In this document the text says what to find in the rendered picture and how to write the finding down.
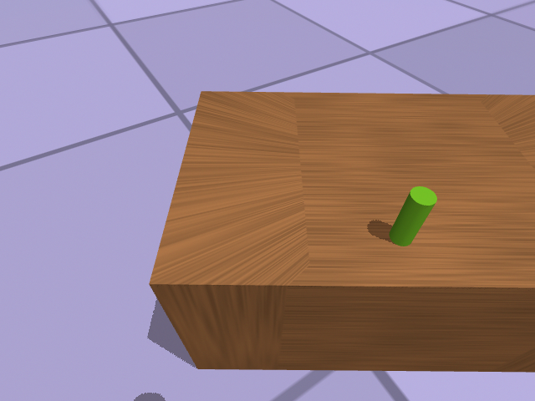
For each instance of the can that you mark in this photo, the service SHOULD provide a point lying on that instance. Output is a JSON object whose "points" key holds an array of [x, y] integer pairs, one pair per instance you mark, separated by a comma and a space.
{"points": [[413, 213]]}

